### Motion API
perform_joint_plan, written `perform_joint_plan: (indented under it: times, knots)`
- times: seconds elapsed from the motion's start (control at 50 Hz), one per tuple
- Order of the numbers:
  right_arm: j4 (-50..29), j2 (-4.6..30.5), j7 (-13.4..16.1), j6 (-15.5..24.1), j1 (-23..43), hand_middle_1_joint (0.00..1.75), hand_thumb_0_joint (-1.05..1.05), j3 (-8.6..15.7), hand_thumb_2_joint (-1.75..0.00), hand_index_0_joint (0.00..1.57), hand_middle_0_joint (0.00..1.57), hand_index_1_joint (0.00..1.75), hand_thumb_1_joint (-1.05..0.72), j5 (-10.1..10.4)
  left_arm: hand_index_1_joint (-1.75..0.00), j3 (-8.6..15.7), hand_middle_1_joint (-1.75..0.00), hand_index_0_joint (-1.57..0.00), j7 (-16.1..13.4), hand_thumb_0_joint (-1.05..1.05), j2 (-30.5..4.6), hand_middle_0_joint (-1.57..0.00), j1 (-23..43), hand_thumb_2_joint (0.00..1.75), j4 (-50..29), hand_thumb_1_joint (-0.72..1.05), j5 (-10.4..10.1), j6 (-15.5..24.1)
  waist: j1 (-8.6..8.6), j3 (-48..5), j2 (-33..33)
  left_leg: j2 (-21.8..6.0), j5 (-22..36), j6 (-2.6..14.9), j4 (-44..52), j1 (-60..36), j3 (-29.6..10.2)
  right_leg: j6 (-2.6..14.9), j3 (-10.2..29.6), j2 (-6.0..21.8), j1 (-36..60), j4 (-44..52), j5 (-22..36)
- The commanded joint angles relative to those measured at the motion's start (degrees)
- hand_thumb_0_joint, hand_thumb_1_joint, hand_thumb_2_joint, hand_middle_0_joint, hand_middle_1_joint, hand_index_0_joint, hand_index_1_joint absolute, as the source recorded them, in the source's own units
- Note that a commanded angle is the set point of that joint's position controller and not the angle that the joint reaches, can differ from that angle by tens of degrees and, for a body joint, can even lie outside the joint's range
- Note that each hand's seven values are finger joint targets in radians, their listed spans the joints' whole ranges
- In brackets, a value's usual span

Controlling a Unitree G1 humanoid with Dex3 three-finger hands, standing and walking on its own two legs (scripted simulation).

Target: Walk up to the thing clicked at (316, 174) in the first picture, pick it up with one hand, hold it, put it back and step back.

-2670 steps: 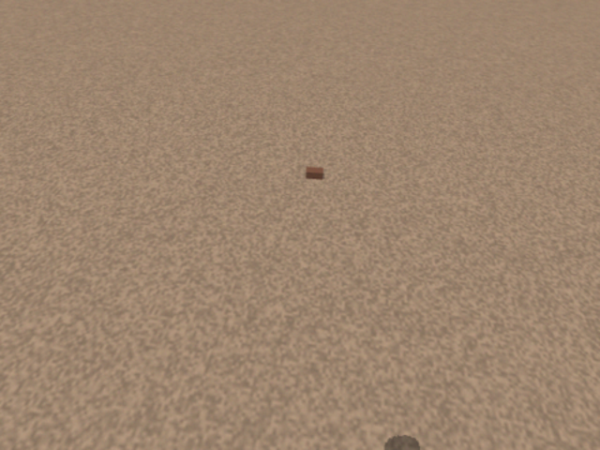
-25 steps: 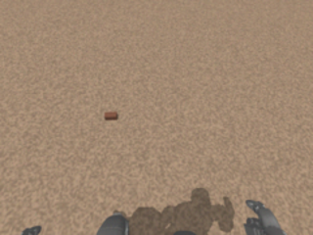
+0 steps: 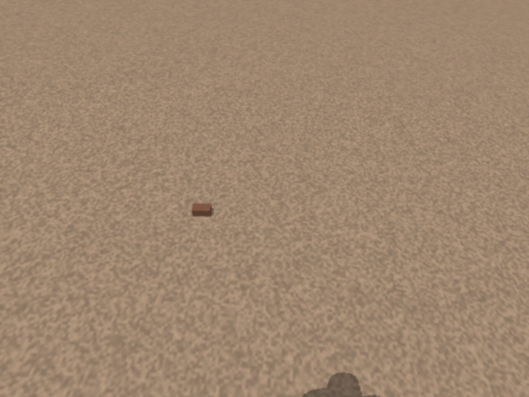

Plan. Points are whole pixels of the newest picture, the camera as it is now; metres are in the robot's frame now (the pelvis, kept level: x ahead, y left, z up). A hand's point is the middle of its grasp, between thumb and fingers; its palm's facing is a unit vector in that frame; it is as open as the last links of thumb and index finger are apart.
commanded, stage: step back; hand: left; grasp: from above
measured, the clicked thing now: (201, 209) +1.06 +0.21 -0.74
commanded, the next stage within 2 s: stand in 0.70 s
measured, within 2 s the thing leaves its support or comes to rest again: neither
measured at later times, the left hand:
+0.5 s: hand out of the picture +0.12 +0.28 -0.15, palm faces -0.01 -0.94 -0.35, open 7.4 cm
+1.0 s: hand out of the picture +0.16 +0.25 -0.13, palm faces -0.05 -0.94 -0.33, open 7.4 cm
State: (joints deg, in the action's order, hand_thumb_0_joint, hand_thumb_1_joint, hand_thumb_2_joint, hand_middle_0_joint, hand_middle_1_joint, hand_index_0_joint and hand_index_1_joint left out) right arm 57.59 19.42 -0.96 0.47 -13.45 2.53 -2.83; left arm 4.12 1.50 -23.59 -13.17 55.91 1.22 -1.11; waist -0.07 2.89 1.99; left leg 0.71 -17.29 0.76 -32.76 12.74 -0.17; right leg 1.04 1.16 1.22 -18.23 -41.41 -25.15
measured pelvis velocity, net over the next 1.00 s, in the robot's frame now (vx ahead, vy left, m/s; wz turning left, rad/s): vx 0.05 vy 0.01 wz -0.02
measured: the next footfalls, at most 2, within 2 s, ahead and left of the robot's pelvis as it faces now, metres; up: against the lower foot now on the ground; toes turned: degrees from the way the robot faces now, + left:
none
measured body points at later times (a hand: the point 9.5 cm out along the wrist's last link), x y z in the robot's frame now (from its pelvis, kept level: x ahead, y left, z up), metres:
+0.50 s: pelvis +0.04 +0.02 +0.00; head +0.06 +0.03 +0.45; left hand +0.12 +0.33 -0.13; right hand +0.12 -0.28 -0.12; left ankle +0.04 +0.13 -0.73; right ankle +0.03 -0.12 -0.73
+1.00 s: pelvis +0.05 +0.01 +0.02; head +0.06 +0.01 +0.47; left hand +0.17 +0.30 -0.11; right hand +0.15 -0.29 -0.11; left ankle +0.04 +0.13 -0.73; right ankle +0.03 -0.12 -0.73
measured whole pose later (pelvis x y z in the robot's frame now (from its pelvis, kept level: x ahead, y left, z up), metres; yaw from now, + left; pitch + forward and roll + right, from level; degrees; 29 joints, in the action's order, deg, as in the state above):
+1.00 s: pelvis +0.05 +0.01 +0.02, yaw -1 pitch -3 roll +0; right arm 64.2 19.6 -0.2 0.8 -2.5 1.3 -0.2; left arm -0.2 -0.1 -19.0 -2.8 63.2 0.3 1.0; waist 0.6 4.2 0.1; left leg -0.4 -11.9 -0.3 -19.2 4.6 1.1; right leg -0.5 0.1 0.7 -5.2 -20.2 -12.3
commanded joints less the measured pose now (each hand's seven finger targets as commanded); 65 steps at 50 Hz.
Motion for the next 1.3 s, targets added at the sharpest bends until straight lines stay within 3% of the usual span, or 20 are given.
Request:
perform_joint_plan:
  times: [0.0, 0.02, 0.04, 0.06, 0.1, 0.14, 0.22, 0.24, 0.28, 0.3, 0.32, 0.38, 0.42, 0.48, 0.58, 0.66, 0.7, 0.84, 1.0, 1.28]
  knots:
    - [-5.72, 14.05, 0.77, 0.3, 6.55, 0.3, 0.0, 3.19, -0.9, 0.2, 0.2, 0.3, -0.9, 0.6, -0.3, 2.58, -0.3, -0.2, -0.97, 0.0, -8.25, -0.2, -0.04, 0.9, -2.02, 0.9, 0.67, 2.96, -2.16, 0.61, -7.11, -8.85, -17.82, 4.6, 8.17, 10.67, -9.17, 0.64, -1.49, -2.72, 13.71, 19.53, 5.57]
    - [-6.14, 11.66, 0.8, 0.24, 5.17, 0.3, 0.0, 2.51, -0.9, 0.2, 0.2, 0.3, -0.9, 0.97, -0.3, 3.37, -0.3, -0.2, -1.47, 0.0, -10.6, -0.2, -0.54, 0.9, -1.71, 0.9, 1.28, 3.45, -2.45, -0.06, -0.74, -5.58, -14.49, 2.13, 0.81, 16.38, -6.52, 2.38, 8.04, 1.65, 18.46, 21.8, 1.98]
    - [-6.77, 10.33, 1.0, 0.21, 7.01, 0.3, 0.0, 2.25, -0.9, 0.2, 0.2, 0.3, -0.9, 1.1, -0.3, 3.76, -0.3, -0.2, -1.73, 0.0, -14.42, -0.2, -1.69, 0.9, -1.66, 0.9, 1.34, 3.67, -3.52, 0.58, 6.74, 0.26, -14.94, 0.15, -8.89, 19.29, -2.88, 6.74, 25.08, 11.9, 12.89, 28.86, -15.25]
    - [-5.87, 12.81, 1.23, 0.06, 6.14, 0.3, 0.0, 3.06, -0.9, 0.2, 0.2, 0.3, -0.9, 0.92, -0.3, 4.21, -0.3, -0.2, -1.64, 0.0, -17.03, -0.2, 2.55, 0.9, -3.24, 0.9, 1.54, 3.92, -2.37, 4.04, 6.3, -0.81, -14.69, -0.69, -16.36, 15.24, -4.37, 11.25, 31.22, 19.28, 2.57, 32.41, -25.52]
    - [-4.54, 13.37, 0.85, 0.61, 3.28, 0.3, 0.0, 3.29, -0.9, 0.2, 0.2, 0.3, -0.9, 1.4, -0.3, 3.5, -0.3, -0.2, -1.89, 0.0, -13.9, -0.2, 4.27, 0.9, -4.21, 0.9, 0.84, 4.57, -0.99, 5.09, 0.71, -2.2, -10.65, -0.23, -15.45, 15.57, -7.01, 10.36, 25.73, 16.1, 4.15, 29.42, -17.83]
    - [-3.78, 12.53, 0.55, 0.88, 2.74, 0.3, 0.0, 3.09, -0.9, 0.2, 0.2, 0.3, -0.9, 1.2, -0.3, 3.32, -0.3, -0.2, -1.9, 0.0, -13.41, -0.2, 5.02, 0.9, -3.65, 0.9, 1.02, 4.59, -0.74, 3.16, 5.11, -3.25, -9.33, -0.35, -12.02, 11.59, -4.86, 9.2, 19.56, 14.24, 2.17, 28.51, -11.99]
    - [-1.62, 11.05, 0.5, 1.74, -0.13, 0.3, 0.0, 3.51, -0.9, 0.2, 0.2, 0.3, -0.9, 0.78, -0.3, 1.87, -0.3, -0.2, -1.22, 0.0, -11.57, -0.2, 7.59, 0.9, -4.32, 0.9, 0.57, 3.53, 1.41, -1.2, 4.88, 0.01, -2.0, -0.45, 5.73, -4.45, 0.55, 6.1, 8.44, 9.21, -2.96, 19.21, 2.01]
    - [-1.53, 11.57, 0.87, 2.04, 0.15, 0.3, 0.0, 3.74, -0.9, 0.2, 0.2, 0.3, -0.9, 0.55, -0.3, 0.95, -0.3, -0.2, -1.14, 0.0, -9.47, -0.2, 6.59, 0.9, -4.13, 0.9, 0.41, 3.3, 1.59, -1.81, 1.32, -1.19, 0.97, -0.15, 9.26, -7.95, -1.98, 4.42, 5.72, 7.22, -4.9, 15.01, 5.82]
    - [-2.65, 16.64, 1.28, 2.5, 3.75, 0.3, 0.0, 4.07, -0.9, 0.2, 0.2, 0.3, -0.9, 0.31, -0.3, 0.08, -0.3, -0.2, -1.22, 0.0, -6.91, -0.2, 7.16, 0.9, -3.57, 0.9, -0.92, 2.81, 0.39, -1.74, -9.67, -16.73, -12.37, 6.28, 18.97, -2.18, -23.96, 0.35, -1.22, -0.83, -6.08, 4.22, 0.31]
    - [-3.08, 17.83, 1.22, 2.57, 5.47, 0.3, 0.0, 4.36, -0.9, 0.2, 0.2, 0.3, -0.9, 0.57, -0.3, 0.82, -0.3, -0.2, -1.5, 0.0, -9.34, -0.2, 6.57, 0.9, -2.93, 0.9, -0.58, 2.64, 0.39, -0.72, -8.32, -18.5, -11.91, 9.56, 18.66, 1.22, -24.42, 0.37, 0.79, 0.46, -3.04, 0.57, -3.39]
    - [-3.17, 16.45, 1.25, 2.71, 6.73, 0.3, 0.0, 3.89, -0.9, 0.2, 0.2, 0.3, -0.9, 0.6, -0.3, 0.56, -0.3, -0.2, -1.48, 0.0, -8.79, -0.2, 5.69, 0.9, -2.44, 0.9, -0.66, 2.87, -0.56, -0.4, -7.48, -17.53, -5.11, 9.55, 17.02, 0.04, -21.69, 0.58, 0.83, 0.42, -2.4, 1.24, -2.93]
    - [-2.41, 14.94, 1.41, 2.71, 7.9, 0.3, 0.0, 3.19, -0.9, 0.2, 0.2, 0.3, -0.9, 0.8, -0.3, 0.24, -0.3, -0.2, -1.77, 0.0, -7.47, -0.2, 4.51, 0.9, -0.68, 0.9, -0.83, 3.69, -1.41, -1.57, -12.59, -12.46, 19.14, 5.4, 10.19, -3.41, -11.58, 0.6, -0.82, 0.54, 2.22, 13.32, 5.54]
    - [-2.64, 13.11, 1.4, 2.2, 9.12, 0.3, 0.0, 2.52, -0.9, 0.2, 0.2, 0.3, -0.9, 2.05, -0.3, 0.74, -0.3, -0.2, -2.27, 0.0, -8.87, -0.2, 3.14, 0.9, 1.04, 0.9, -0.51, 4.27, -2.08, -5.89, -8.78, -9.6, 28.11, 2.4, 5.31, -1.51, -6.63, 0.61, 1.73, 2.27, 12.07, 16.65, 23.39]
    - [-1.68, 12.14, 1.76, 1.84, 7.46, 0.3, 0.0, 2.51, -0.9, 0.2, 0.2, 0.3, -0.9, 2.06, -0.3, 0.83, -0.3, -0.2, -2.21, 0.0, -11.69, -0.2, 7.02, 0.9, 0.37, 0.9, -0.53, 4.23, -0.02, -6.82, -2.15, -6.08, 14.94, 0.74, 5.61, -1.5, -3.58, 2.85, 5.82, 6.44, 12.22, 13.84, 27.13]
    - [-0.3, 12.68, 1.7, 2.03, 10.23, 0.3, 0.0, 2.53, -0.9, 0.2, 0.2, 0.3, -0.9, 1.97, -0.3, 0.02, -0.3, -0.2, -2.4, 0.0, -9.36, -0.2, 8.84, 0.9, 1.03, 0.9, -0.61, 3.83, -0.62, -6.77, -1.73, -7.94, 20.71, 2.5, 6.5, -4.31, -4.44, 1.98, 3.12, 4.87, 11.04, 14.0, 28.5]
    - [0.78, 11.89, 1.84, 1.82, 10.22, 0.3, 0.0, 2.41, -0.9, 0.2, 0.2, 0.3, -0.9, 2.05, -0.3, 0.38, -0.3, -0.2, -2.65, 0.0, -10.07, -0.2, 10.02, 0.9, 1.33, 0.9, -0.68, 3.78, -0.37, -6.8, -0.52, -6.74, 24.03, 1.4, 5.5, -4.08, -2.24, 2.27, 3.84, 5.75, 12.64, 13.48, 33.32]
    - [1.05, 12.79, 1.83, 1.84, 10.79, 0.3, 0.0, 1.7, -0.9, 0.2, 0.2, 0.3, -0.9, 2.55, -0.3, -0.96, -0.3, -0.2, -2.48, 0.0, -7.66, -0.2, 10.83, 0.9, 2.02, 0.9, -1.59, 3.1, 0.02, -5.81, -2.08, -8.53, 28.86, 1.32, 10.42, -6.66, -5.07, 0.81, 3.54, 5.34, 12.52, 16.0, 34.3]
    - [2.41, 11.99, 1.56, 1.68, 12.51, 0.3, 0.0, 0.96, -0.9, 0.2, 0.2, 0.3, -0.9, 2.75, -0.3, -1.45, -0.3, -0.2, -2.5, 0.0, -8.31, -0.2, 11.7, 0.9, 3.41, 0.9, -1.01, 3.29, 0.42, -8.08, -1.26, -8.6, 29.9, 0.32, 13.38, -11.6, -3.67, 0.22, 3.41, 6.13, 15.37, 20.23, 37.18]
    - [3.43, 12.06, 1.27, 1.36, 14.33, 0.3, 0.0, 0.49, -0.9, 0.2, 0.2, 0.3, -0.9, 2.59, -0.3, -1.64, -0.3, -0.2, -2.2, 0.0, -8.01, -0.2, 12.1, 0.9, 4.76, 0.9, -0.82, 3.31, 0.2, -5.0, -3.14, -8.24, 17.16, -0.29, 16.87, -9.63, -3.6, -0.16, 4.09, 5.89, 14.16, 25.06, 26.06]
    - [4.62, 12.23, 1.06, 1.34, 11.91, 0.3, 0.0, 0.16, -0.9, 0.2, 0.2, 0.3, -0.9, 2.29, -0.3, -1.81, -0.3, -0.2, -2.0, 0.0, -8.59, -0.2, 10.68, 0.9, 5.53, 0.9, -0.8, 3.36, 0.28, -3.94, -1.88, -8.41, 12.23, -0.32, 17.88, -8.78, -4.04, -0.02, 4.62, 5.75, 11.46, 26.6, 20.96]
